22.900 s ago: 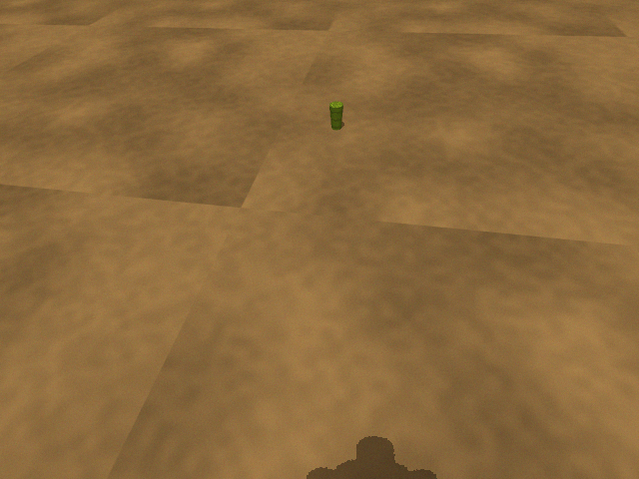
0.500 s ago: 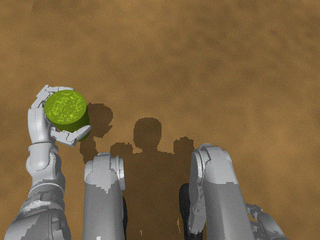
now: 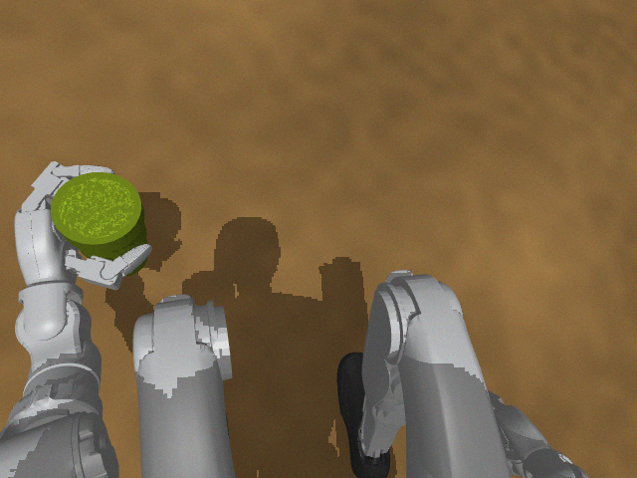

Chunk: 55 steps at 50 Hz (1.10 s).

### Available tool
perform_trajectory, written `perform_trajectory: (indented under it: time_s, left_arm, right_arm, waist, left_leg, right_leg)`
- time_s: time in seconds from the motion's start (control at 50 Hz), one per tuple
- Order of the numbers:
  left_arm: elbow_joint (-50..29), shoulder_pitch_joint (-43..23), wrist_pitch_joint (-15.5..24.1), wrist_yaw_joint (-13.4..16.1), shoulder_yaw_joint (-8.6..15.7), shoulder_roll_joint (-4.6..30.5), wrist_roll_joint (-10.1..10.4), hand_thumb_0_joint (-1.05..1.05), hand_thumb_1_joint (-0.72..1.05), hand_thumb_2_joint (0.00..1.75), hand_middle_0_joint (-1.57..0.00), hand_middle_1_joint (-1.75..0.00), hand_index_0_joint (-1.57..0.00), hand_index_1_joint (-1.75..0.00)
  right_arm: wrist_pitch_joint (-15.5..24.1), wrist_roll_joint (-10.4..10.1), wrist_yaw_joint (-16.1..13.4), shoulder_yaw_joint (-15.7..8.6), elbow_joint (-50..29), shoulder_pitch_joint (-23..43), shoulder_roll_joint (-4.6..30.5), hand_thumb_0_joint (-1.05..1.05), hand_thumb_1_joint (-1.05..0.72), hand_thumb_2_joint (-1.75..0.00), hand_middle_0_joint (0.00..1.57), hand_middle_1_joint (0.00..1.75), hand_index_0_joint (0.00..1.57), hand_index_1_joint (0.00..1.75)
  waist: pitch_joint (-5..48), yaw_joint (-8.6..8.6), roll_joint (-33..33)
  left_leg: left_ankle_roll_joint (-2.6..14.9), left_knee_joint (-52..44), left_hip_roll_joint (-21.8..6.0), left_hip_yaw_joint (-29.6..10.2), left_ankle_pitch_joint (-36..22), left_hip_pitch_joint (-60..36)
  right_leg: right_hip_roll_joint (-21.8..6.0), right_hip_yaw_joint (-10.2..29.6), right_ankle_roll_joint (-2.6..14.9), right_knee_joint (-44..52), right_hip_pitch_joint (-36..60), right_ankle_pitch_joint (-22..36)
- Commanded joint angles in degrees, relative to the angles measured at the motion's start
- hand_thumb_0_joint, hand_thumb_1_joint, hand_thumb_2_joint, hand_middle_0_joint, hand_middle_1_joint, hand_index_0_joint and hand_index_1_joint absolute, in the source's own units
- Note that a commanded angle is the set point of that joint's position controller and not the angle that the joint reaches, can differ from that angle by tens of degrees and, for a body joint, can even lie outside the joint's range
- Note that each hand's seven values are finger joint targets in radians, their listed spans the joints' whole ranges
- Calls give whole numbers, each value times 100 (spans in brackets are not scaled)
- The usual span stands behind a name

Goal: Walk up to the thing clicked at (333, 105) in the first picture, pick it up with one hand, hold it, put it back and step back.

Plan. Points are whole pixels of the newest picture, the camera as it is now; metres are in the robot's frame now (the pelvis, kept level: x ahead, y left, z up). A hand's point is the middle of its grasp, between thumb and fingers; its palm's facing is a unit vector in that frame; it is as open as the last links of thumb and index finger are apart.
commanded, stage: lower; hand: left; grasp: from the side
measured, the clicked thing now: (112, 234) +0.41 +0.24 -0.11
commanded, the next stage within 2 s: loosen in 1.54 s
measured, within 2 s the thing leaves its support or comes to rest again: neither
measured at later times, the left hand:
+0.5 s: hand (120, 239) +0.42 +0.24 -0.15, palm faces +0.18 -0.98 -0.01, open 11.0 cm
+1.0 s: hand (126, 240) +0.43 +0.24 -0.19, palm faces +0.22 -0.97 -0.01, open 11.0 cm
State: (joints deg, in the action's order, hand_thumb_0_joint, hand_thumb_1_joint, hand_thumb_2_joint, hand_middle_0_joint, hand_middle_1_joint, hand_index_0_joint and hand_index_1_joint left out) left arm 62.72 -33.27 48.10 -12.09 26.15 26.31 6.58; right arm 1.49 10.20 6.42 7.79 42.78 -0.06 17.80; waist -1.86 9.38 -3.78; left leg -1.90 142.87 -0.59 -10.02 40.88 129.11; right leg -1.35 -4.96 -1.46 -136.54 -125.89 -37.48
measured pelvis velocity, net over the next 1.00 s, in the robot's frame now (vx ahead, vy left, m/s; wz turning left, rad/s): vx -0.02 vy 0.02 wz -0.10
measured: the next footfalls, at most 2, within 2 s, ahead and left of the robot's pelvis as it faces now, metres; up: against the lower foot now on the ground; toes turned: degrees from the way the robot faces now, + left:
none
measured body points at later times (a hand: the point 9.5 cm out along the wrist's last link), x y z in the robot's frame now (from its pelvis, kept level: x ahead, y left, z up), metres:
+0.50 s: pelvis -0.01 +0.01 -0.02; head +0.23 +0.12 +0.35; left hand +0.40 +0.29 -0.15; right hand +0.13 -0.27 -0.10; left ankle +0.08 +0.13 -0.28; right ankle +0.11 -0.13 -0.28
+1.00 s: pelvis -0.02 +0.02 -0.03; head +0.23 +0.15 +0.32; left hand +0.41 +0.30 -0.18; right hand +0.12 -0.26 -0.08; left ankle +0.08 +0.13 -0.28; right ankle +0.11 -0.13 -0.28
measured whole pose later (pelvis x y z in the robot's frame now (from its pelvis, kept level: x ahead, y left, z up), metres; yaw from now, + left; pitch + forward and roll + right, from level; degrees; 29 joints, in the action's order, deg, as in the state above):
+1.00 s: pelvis -0.02 +0.02 -0.03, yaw -6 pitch +15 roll -15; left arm 78.5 -35.3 60.5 -3.2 29.8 41.4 4.5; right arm 0.3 18.9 8.8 23.8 35.7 8.3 21.1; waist -15.5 14.7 -12.7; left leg -1.3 151.2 0.1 -18.8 40.3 127.4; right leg 1.2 -11.5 -3.9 -137.7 -120.1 -34.0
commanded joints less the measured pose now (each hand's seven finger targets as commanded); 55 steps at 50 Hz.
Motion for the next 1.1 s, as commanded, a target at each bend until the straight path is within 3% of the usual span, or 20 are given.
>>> perform_trajectory:
  time_s: [0.0, 0.02, 0.06, 0.12, 0.2, 0.22, 0.26, 0.3, 0.34, 0.48, 0.52, 0.56, 0.6, 0.62, 0.72, 0.76, 0.78, 0.88, 0.98, 1.08]
  left_arm:
    - [-1376, -1709, 673, 38, 205, 1280, 179, 0, 12, 126, -118, -135, -119, -136]
    - [-1398, -1761, 693, 46, 95, 1188, 169, 0, 11, 126, -117, -134, -118, -136]
    - [-1342, -1675, 719, 113, 196, 1334, 125, 0, 10, 127, -121, -136, -121, -138]
    - [-1306, -1687, 762, 114, 114, 1253, 126, 0, 4, 124, -120, -139, -121, -139]
    - [-458, -1591, 867, 232, 121, 1297, 42, 0, 1, 120, -117, -135, -118, -135]
    - [-446, -1597, 928, 244, 210, 1392, 54, 0, 2, 119, -118, -134, -119, -135]
    - [-687, -2017, 1094, 268, 208, 1648, 42, 0, 4, 121, -119, -136, -121, -136]
    - [-533, -1770, 1182, 227, 249, 1711, 67, 0, 8, 121, -119, -136, -121, -136]
    - [-651, -1934, 1292, 241, 333, 1972, 66, 0, 6, 120, -121, -136, -122, -136]
    - [-273, -1852, 1446, 363, 396, 2165, 6, 0, 4, 119, -119, -134, -120, -135]
    - [-341, -1783, 1498, 409, 527, 2331, 13, 0, 4, 118, -118, -134, -119, -134]
    - [-199, -1842, 1530, 416, 331, 2188, -4, 0, 6, 119, -118, -133, -119, -134]
    - [-92, -1781, 1561, 457, 437, 2297, 18, 0, 6, 120, -120, -135, -121, -135]
    - [-5, -1795, 1575, 499, 413, 2304, 1, 0, 5, 121, -118, -135, -119, -135]
    - [295, -1782, 1664, 589, 342, 2375, -52, 0, 8, 122, -120, -136, -121, -136]
    - [179, -1872, 1742, 639, 467, 2598, -33, 0, 8, 121, -120, -136, -122, -136]
    - [278, -1820, 1770, 659, 423, 2474, -24, 0, 9, 122, -120, -136, -122, -136]
    - [391, -1772, 1883, 825, 488, 2692, -91, 0, 12, 124, -120, -137, -122, -137]
    - [435, -1700, 1981, 975, 444, 2754, -182, 0, 14, 126, -121, -138, -123, -138]
    - [531, -1793, 2039, 1101, 369, 2801, -211, 0, 11, 127, -121, -139, -123, -139]
  right_arm:
    - [44, 52, -92, -348, -209, -666, 1474, 0, -92, -92, 20, 30, 20, 30]
    - [32, 52, -84, -324, -221, -628, 1464, 0, -92, -91, 20, 30, 20, 30]
    - [3, 76, -67, -314, -229, -623, 1474, 0, -92, -92, 20, 30, 20, 30]
    - [-13, 120, -43, -252, -239, -601, 1558, 0, -93, -91, 20, 30, 20, 30]
    - [-68, 187, -3, -46, -350, -424, 1579, 0, -93, -91, 20, 30, 20, 30]
    - [-66, 209, 7, -31, -373, -340, 1628, 0, -93, -91, 20, 30, 20, 30]
    - [-78, 267, 28, 73, -446, -240, 1667, 0, -92, -91, 20, 30, 20, 30]
    - [-73, 306, 42, 149, -434, -236, 1725, 0, -92, -91, 20, 30, 20, 30]
    - [-64, 372, 48, 221, -436, -167, 1741, 0, -93, -91, 20, 30, 20, 30]
    - [-90, 535, 53, 459, -489, 2, 1925, 0, -93, -91, 20, 30, 20, 30]
    - [-114, 583, 56, 519, -556, 6, 1977, 0, -93, -91, 20, 30, 20, 30]
    - [-113, 621, 69, 578, -545, 54, 2003, 0, -93, -91, 20, 30, 20, 30]
    - [-116, 650, 71, 635, -605, 105, 2041, 0, -93, -91, 20, 30, 20, 30]
    - [-131, 670, 77, 677, -636, 108, 2066, 0, -93, -91, 20, 30, 20, 30]
    - [-138, 736, 93, 792, -718, 305, 2161, 0, -91, -91, 20, 30, 20, 30]
    - [-123, 764, 96, 840, -774, 355, 2177, 0, -92, -91, 20, 30, 20, 30]
    - [-122, 779, 104, 862, -793, 376, 2198, 0, -92, -91, 20, 30, 20, 30]
    - [-127, 859, 106, 973, -810, 446, 2247, 0, -91, -91, 20, 30, 20, 30]
    - [-130, 929, 110, 1056, -816, 506, 2287, 0, -91, -91, 20, 30, 20, 30]
    - [-113, 967, 128, 1130, -861, 613, 2298, 0, -91, -91, 20, 30, 20, 30]
  waist:
    - [4064, 81, 1720]
    - [3935, 125, 1757]
    - [3969, 88, 1653]
    - [3900, 205, 1788]
    - [3363, 373, 1488]
    - [3276, 321, 1495]
    - [3285, 421, 1662]
    - [3333, 432, 1743]
    - [3462, 459, 1828]
    - [3130, 600, 2176]
    - [3236, 604, 2278]
    - [3055, 746, 2222]
    - [2969, 730, 2182]
    - [2889, 813, 2197]
    - [2511, 886, 2083]
    - [2577, 839, 2007]
    - [2546, 927, 2035]
    - [2467, 946, 2130]
    - [2383, 1014, 2297]
    - [2145, 1082, 2177]
  left_leg:
    - [156, -1587, 19, 482, -1071, -2540]
    - [150, -1626, 18, 465, -1043, -2490]
    - [161, -1579, 15, 466, -1013, -2445]
    - [125, -1578, -2, 385, -1127, -2675]
    - [154, -1443, -8, 299, -887, -2269]
    - [150, -1452, -15, 280, -820, -2260]
    - [143, -1435, -31, 243, -619, -2296]
    - [119, -1382, -43, 236, -792, -2435]
    - [123, -1292, -65, 229, -827, -2435]
    - [26, -1298, -128, 59, -975, -2697]
    - [13, -1248, -129, 24, -1156, -2787]
    - [17, -1180, -134, -4, -1169, -2673]
    - [23, -1148, -138, -30, -1106, -2626]
    - [20, -1171, -139, -72, -1057, -2627]
    - [29, -1151, -158, -157, -750, -2485]
    - [60, -1066, -151, -135, -700, -2376]
    - [34, -1097, -166, -196, -806, -2491]
    - [20, -1082, -189, -254, -810, -2535]
    - [-31, -1108, -223, -351, -976, -2712]
    - [18, -1071, -229, -385, -688, -2501]
  right_leg:
    - [268, -399, 297, 1170, 2151, 1181]
    - [263, -422, 304, 1147, 2115, 1154]
    - [283, -438, 291, 1164, 2184, 1116]
    - [279, -512, 301, 1097, 2081, 1206]
    - [312, -611, 267, 1108, 2044, 1031]
    - [310, -640, 276, 1071, 1949, 960]
    - [323, -678, 266, 1073, 1975, 826]
    - [328, -693, 258, 998, 2101, 965]
    - [354, -676, 254, 985, 2225, 1029]
    - [363, -839, 271, 860, 2116, 1163]
    - [378, -874, 262, 830, 2265, 1346]
    - [378, -898, 251, 813, 2287, 1408]
    - [391, -942, 237, 833, 2318, 1379]
    - [393, -991, 229, 842, 2311, 1344]
    - [408, -1099, 204, 849, 2187, 1142]
    - [440, -1089, 189, 890, 2348, 1136]
    - [426, -1136, 182, 835, 2316, 1214]
    - [473, -1194, 180, 828, 2379, 1242]
    - [495, -1268, 180, 762, 2375, 1385]
    - [530, -1305, 165, 830, 2345, 1229]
